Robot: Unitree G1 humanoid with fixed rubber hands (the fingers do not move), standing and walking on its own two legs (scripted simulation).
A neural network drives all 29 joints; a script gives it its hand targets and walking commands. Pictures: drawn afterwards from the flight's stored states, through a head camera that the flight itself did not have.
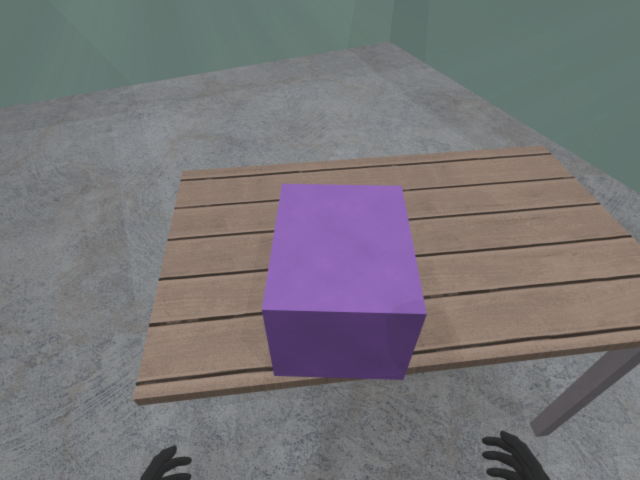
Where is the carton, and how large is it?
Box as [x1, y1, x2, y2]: [262, 184, 426, 379]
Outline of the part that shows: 282,184 262,305 262,313 274,375 403,379 426,312 401,186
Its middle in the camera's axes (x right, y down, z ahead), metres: +0.04 +0.06 +0.66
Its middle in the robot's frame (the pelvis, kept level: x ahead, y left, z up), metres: +0.46 -0.02 -0.04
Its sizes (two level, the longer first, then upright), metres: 0.268 0.213 0.192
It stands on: a table, 0.64 m high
